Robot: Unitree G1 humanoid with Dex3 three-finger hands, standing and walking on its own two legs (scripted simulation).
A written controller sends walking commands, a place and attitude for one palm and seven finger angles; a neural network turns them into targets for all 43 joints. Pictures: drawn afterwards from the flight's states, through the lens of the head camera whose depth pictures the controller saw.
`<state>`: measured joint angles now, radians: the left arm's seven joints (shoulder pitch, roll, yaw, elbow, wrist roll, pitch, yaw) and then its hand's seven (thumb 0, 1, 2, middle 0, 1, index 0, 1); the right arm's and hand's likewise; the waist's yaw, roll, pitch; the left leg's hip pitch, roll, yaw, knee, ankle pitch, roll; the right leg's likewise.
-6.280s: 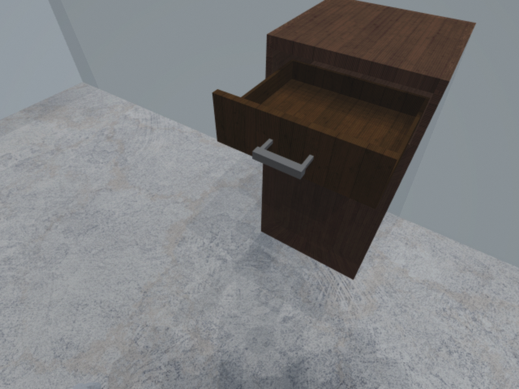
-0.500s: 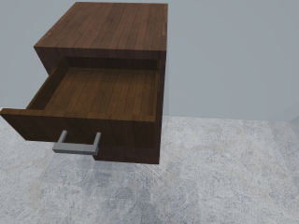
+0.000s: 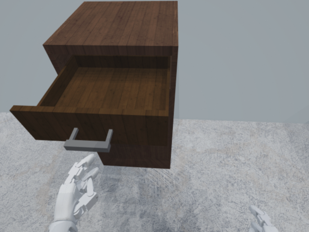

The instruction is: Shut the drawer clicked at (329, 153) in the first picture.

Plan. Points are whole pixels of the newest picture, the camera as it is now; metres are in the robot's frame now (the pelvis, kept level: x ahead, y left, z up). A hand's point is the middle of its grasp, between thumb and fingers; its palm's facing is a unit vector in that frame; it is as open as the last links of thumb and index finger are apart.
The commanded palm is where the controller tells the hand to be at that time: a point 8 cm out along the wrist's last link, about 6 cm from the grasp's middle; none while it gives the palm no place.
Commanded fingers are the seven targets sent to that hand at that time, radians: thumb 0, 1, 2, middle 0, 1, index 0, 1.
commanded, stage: raise the hand and make a fist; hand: left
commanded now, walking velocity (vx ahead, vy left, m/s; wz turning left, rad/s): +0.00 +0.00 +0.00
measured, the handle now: (90, 139) +0.35 +0.19 +0.05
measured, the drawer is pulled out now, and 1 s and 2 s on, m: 0.28 0.28 0.28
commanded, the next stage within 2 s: bring the fist close to the handle in 1.66 s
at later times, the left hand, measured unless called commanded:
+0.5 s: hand (91, 209) +0.18 +0.15 +0.04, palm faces -0.11 -0.99 -0.02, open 4.3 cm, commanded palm +0.13 +0.21 +0.05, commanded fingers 0.00 0.90 0.90 -0.96 -1.12 -0.96 -1.12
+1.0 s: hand (69, 200) +0.17 +0.17 +0.11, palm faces +0.00 -1.00 -0.08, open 3.1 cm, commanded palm +0.12 +0.22 +0.12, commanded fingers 0.00 0.90 0.90 -1.40 -1.60 -1.40 -1.60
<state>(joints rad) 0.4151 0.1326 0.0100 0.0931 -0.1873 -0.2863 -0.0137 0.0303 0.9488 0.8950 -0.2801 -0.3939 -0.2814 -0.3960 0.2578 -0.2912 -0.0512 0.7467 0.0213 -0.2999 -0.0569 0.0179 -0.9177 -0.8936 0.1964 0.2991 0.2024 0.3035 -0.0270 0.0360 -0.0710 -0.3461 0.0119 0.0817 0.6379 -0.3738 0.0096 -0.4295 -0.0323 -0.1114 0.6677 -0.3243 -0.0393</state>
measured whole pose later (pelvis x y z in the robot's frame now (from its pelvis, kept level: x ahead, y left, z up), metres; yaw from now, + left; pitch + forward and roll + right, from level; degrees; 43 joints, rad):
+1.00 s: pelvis +0.00 +0.03 -0.01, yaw +1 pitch +4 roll -2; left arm 0.64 0.20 0.01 -0.50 -0.17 -0.15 -0.13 0.01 0.90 0.90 -1.27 -1.46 -1.27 -1.46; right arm 0.22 -0.22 0.03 0.50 0.04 -0.27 -0.03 0.01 -0.90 -0.89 0.20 0.30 0.20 0.30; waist 0.04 0.04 -0.09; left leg -0.40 0.01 0.06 0.80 -0.47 0.04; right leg -0.44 -0.04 -0.13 0.76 -0.38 0.00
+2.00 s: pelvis -0.01 -0.01 +0.00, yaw +1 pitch -1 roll -1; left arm 0.48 0.23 0.17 -0.34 -0.27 -0.07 -0.24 0.01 0.90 0.90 -1.40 -1.60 -1.40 -1.60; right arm 0.22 -0.26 0.06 0.62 0.06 -0.37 -0.07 0.01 -0.90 -0.89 0.20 0.30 0.20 0.30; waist 0.05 0.07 -0.04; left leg -0.24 0.04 0.04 0.63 -0.37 0.00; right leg -0.29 0.00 -0.15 0.60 -0.30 -0.05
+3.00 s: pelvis -0.01 +0.02 -0.01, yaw +0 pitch +8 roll +0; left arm 0.21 0.16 0.04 0.01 -0.17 -0.28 -0.15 0.01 0.90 0.90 -1.40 -1.60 -1.40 -1.60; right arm 0.25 -0.24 0.03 0.59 0.03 -0.24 -0.02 0.01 -0.90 -0.89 0.20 0.30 0.20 0.30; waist 0.00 0.04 -0.06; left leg -0.48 0.01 0.08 0.78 -0.43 0.03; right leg -0.54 -0.04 -0.11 0.76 -0.35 -0.02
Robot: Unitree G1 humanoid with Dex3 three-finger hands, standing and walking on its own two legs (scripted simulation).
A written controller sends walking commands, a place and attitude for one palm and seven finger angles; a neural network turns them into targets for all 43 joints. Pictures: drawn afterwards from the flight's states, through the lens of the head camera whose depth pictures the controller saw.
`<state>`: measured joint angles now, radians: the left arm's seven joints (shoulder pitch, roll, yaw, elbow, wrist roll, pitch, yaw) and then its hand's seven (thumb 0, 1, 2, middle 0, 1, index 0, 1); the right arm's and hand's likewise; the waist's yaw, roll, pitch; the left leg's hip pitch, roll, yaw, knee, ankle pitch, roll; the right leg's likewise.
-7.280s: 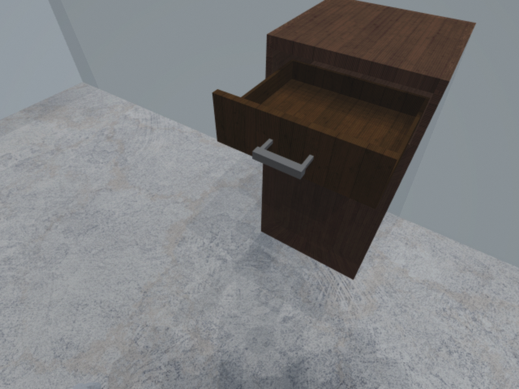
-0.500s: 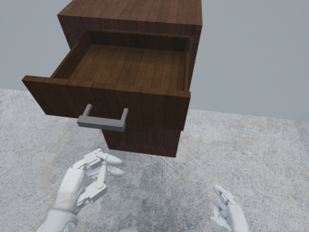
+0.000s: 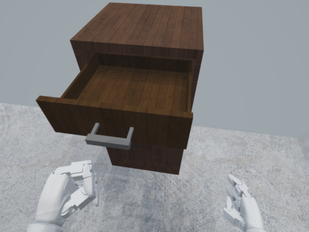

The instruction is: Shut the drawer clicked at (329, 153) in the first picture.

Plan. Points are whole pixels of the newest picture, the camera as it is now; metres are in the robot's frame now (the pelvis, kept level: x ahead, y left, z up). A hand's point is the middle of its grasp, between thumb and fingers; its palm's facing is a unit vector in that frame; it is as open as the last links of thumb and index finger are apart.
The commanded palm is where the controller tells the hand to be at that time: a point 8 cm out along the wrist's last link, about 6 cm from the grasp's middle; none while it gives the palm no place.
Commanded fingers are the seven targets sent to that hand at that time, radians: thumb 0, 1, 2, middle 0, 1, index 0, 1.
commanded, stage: raise the hand and make a fist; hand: left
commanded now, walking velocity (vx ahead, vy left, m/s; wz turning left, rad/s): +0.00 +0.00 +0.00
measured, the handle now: (111, 135) +0.35 +0.16 +0.06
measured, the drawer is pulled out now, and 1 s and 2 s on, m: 0.28 0.28 0.28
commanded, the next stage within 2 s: bring the fist close to the handle in 0.66 s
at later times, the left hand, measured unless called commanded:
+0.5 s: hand (83, 189) +0.16 +0.15 +0.16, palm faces -0.02 -0.99 -0.11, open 3.2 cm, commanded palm +0.12 +0.19 +0.17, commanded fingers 0.00 0.90 0.90 -1.40 -1.60 -1.40 -1.60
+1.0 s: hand (88, 187) +0.17 +0.15 +0.14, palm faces +0.02 -0.99 -0.10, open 3.2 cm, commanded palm +0.14 +0.19 +0.14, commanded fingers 0.00 0.90 0.90 -1.40 -1.60 -1.40 -1.60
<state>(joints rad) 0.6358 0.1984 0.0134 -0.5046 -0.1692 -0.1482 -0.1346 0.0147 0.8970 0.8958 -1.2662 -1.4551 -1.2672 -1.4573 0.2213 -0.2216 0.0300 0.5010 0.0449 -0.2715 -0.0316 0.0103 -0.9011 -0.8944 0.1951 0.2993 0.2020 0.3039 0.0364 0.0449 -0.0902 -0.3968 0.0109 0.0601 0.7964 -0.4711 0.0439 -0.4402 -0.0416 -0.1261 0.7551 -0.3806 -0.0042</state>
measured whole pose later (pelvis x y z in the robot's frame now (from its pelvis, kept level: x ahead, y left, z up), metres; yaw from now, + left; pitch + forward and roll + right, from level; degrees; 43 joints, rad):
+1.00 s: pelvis -0.01 -0.03 +0.02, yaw +0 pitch -1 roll -1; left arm 0.48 0.23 0.17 -0.34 -0.27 -0.07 -0.24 0.01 0.90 0.90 -1.40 -1.60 -1.40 -1.60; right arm 0.22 -0.26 0.06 0.62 0.06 -0.37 -0.07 0.01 -0.90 -0.89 0.20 0.30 0.20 0.30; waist 0.05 0.07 -0.04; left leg -0.24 0.04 0.04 0.63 -0.37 0.00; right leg -0.29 0.00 -0.15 0.60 -0.30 -0.05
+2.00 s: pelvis -0.01 -0.01 +0.00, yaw -1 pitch +8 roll +0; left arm 0.21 0.16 0.04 0.01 -0.17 -0.28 -0.15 0.01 0.90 0.90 -1.40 -1.60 -1.40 -1.60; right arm 0.25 -0.24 0.03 0.59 0.03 -0.24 -0.02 0.01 -0.90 -0.89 0.20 0.30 0.20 0.30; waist 0.00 0.04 -0.06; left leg -0.48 0.01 0.08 0.78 -0.43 0.03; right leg -0.54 -0.04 -0.11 0.76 -0.35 -0.02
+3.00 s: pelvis -0.02 -0.02 +0.00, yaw +0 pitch +8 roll +0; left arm -0.22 0.20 0.11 0.45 -0.18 -0.32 -0.16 -0.04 0.86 0.94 -1.40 -1.60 -1.40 -1.60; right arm 0.24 -0.26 0.03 0.65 0.04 -0.17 -0.03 0.01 -0.90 -0.89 0.20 0.30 0.20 0.30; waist -0.02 0.03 -0.03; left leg -0.50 0.01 0.06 0.77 -0.40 0.02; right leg -0.56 -0.04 -0.12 0.76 -0.34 -0.04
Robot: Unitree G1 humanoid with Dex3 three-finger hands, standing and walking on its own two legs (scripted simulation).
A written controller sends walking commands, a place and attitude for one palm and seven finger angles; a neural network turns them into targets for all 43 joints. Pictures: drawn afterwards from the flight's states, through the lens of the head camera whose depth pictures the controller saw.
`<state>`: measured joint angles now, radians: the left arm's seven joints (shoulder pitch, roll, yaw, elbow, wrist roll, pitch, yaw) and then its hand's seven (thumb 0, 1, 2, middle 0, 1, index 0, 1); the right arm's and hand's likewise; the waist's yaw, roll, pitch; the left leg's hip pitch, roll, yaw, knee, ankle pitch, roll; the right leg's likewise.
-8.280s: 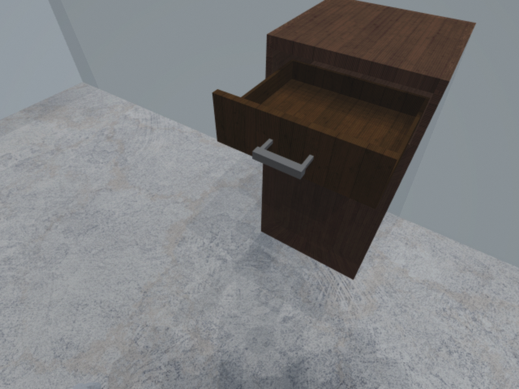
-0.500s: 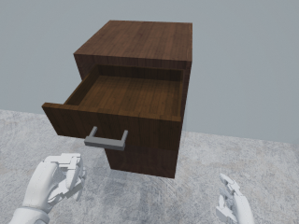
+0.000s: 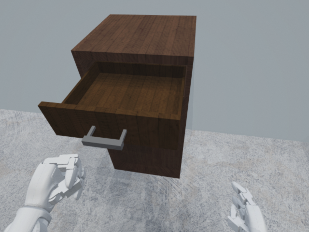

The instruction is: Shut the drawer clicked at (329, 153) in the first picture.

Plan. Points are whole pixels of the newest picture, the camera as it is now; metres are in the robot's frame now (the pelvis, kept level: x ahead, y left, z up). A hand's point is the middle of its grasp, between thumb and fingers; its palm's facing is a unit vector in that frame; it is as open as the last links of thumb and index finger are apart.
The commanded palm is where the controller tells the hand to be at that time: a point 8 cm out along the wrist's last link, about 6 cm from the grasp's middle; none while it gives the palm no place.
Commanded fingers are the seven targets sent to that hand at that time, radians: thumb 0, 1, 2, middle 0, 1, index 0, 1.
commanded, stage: bring the fist close to the handle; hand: left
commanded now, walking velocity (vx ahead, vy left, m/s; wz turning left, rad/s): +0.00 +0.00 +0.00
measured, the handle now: (105, 136) +0.36 +0.19 +0.05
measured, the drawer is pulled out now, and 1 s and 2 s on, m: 0.28 0.28 0.22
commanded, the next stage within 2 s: push the drawer shut in 1.16 s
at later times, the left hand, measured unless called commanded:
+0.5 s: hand (95, 175) +0.23 +0.17 +0.07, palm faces -0.04 -1.00 -0.06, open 3.2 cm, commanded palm +0.20 +0.22 +0.07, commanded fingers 0.00 0.90 0.90 -1.40 -1.60 -1.40 -1.60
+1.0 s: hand (107, 167) +0.26 +0.16 +0.05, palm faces -0.09 -1.00 -0.04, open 3.3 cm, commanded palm +0.23 +0.21 +0.05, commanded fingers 0.00 0.90 0.90 -1.40 -1.60 -1.40 -1.60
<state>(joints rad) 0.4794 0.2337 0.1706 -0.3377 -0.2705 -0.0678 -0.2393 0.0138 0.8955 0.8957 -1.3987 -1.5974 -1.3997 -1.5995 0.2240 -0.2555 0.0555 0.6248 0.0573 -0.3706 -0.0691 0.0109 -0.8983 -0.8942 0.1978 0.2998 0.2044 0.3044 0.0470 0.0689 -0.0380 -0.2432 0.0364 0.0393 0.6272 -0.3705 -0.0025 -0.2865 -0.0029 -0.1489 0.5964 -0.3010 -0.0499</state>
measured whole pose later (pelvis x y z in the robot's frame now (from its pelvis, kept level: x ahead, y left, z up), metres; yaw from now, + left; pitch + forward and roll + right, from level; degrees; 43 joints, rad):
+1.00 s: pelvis +0.00 +0.03 -0.02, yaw -1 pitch +8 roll +0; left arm 0.21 0.16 0.04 0.01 -0.17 -0.28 -0.15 0.01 0.90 0.90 -1.40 -1.60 -1.40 -1.60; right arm 0.25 -0.24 0.03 0.59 0.03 -0.24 -0.02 0.01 -0.90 -0.89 0.20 0.30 0.20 0.30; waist 0.00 0.04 -0.06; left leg -0.48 0.01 0.08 0.78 -0.43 0.03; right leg -0.54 -0.04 -0.11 0.76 -0.35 -0.02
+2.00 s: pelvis -0.01 +0.01 -0.02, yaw +0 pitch +8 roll +0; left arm -0.22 0.20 0.11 0.45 -0.18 -0.32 -0.16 -0.04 0.86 0.94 -1.40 -1.60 -1.40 -1.60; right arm 0.24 -0.26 0.03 0.65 0.04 -0.17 -0.03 0.01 -0.90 -0.89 0.20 0.30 0.20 0.30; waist -0.02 0.03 -0.03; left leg -0.50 0.01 0.06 0.77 -0.40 0.02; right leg -0.56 -0.04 -0.12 0.76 -0.34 -0.04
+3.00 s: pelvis -0.02 +0.02 -0.03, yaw -2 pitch +15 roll +0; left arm -0.82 0.34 0.29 1.12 -0.11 -0.43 -0.18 -0.03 0.83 0.91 -1.40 -1.60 -1.40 -1.60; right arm 0.35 -0.27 0.03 0.67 0.00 -0.04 0.00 0.00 -0.90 -0.89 0.20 0.30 0.20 0.30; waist -0.12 0.02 -0.06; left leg -0.69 0.02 0.08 0.84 -0.42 0.03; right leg -0.75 -0.03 -0.10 0.81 -0.32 -0.03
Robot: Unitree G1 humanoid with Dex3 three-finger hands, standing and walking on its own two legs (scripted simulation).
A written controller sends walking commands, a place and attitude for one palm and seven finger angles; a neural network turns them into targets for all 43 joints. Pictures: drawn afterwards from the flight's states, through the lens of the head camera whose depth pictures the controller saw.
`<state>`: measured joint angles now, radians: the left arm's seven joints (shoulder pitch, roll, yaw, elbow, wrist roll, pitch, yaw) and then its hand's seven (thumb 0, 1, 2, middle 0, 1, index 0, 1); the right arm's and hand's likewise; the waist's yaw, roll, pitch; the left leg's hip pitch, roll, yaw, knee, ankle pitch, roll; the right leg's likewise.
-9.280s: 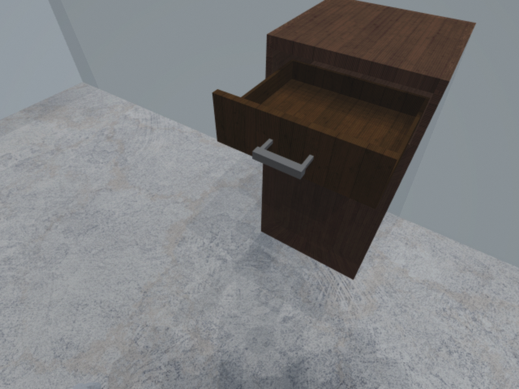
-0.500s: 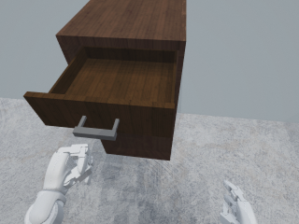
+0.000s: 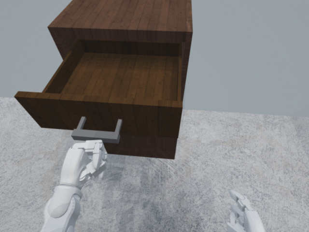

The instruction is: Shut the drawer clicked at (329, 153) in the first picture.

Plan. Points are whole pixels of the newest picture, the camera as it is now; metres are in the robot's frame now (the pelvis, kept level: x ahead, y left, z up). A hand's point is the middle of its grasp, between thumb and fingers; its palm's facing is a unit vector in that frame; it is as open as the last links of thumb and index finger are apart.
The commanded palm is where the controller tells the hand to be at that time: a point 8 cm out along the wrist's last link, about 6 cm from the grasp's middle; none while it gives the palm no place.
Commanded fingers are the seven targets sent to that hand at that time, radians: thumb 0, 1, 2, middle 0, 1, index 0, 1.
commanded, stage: bring the fist close to the handle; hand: left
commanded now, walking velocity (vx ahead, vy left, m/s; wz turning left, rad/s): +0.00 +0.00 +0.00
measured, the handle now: (98, 129) +0.36 +0.17 +0.06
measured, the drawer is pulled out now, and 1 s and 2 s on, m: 0.28 0.22 0.10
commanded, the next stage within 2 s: push the drawer shut in 0.16 s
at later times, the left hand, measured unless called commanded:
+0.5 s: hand (105, 156) +0.28 +0.14 +0.07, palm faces -0.04 -1.00 -0.06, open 3.2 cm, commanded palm +0.26 +0.19 +0.07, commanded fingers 0.00 0.90 0.90 -1.40 -1.60 -1.40 -1.60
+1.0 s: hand (111, 137) +0.33 +0.13 +0.06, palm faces -0.05 -1.00 -0.06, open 3.0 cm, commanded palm +0.32 +0.18 +0.07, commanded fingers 0.00 0.90 0.90 -1.40 -1.60 -1.40 -1.60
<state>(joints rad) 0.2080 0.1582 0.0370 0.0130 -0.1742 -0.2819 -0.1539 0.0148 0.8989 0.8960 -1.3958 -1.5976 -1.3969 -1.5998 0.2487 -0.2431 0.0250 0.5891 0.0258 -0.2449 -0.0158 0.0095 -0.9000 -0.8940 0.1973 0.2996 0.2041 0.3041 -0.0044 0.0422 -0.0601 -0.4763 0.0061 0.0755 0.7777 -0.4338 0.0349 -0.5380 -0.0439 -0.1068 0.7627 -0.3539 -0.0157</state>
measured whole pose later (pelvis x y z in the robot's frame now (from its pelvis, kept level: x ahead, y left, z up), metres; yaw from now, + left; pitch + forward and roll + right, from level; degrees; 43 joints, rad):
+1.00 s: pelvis -0.01 -0.01 +0.00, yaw +1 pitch +8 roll +0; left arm -0.22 0.20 0.11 0.45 -0.18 -0.32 -0.16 -0.04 0.86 0.94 -1.40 -1.60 -1.40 -1.60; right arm 0.24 -0.26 0.03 0.65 0.04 -0.17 -0.03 0.01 -0.90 -0.89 0.20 0.30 0.20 0.30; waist -0.02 0.03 -0.03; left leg -0.50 0.01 0.06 0.77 -0.40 0.02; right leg -0.56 -0.04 -0.12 0.76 -0.34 -0.04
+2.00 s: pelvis -0.02 -0.01 -0.01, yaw -1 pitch +15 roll +0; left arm -0.82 0.34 0.29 1.12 -0.11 -0.43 -0.18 -0.03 0.83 0.91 -1.40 -1.60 -1.40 -1.60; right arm 0.35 -0.27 0.03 0.67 0.00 -0.04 0.00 0.00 -0.90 -0.89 0.20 0.30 0.20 0.30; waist -0.12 0.02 -0.06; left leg -0.69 0.02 0.08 0.84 -0.42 0.03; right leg -0.75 -0.03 -0.10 0.81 -0.32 -0.03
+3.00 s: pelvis +0.00 +0.00 -0.02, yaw -1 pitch +23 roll -3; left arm -1.16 0.48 0.36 1.34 0.02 -0.39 -0.09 -0.01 0.83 0.98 -1.40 -1.60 -1.40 -1.60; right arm 0.44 -0.27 0.05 0.67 -0.06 0.04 0.04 0.00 -0.90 -0.89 0.20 0.30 0.20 0.30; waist -0.23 0.05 -0.07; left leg -0.88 0.04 0.05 0.93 -0.46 0.04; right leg -0.91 -0.02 -0.13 0.84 -0.34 -0.02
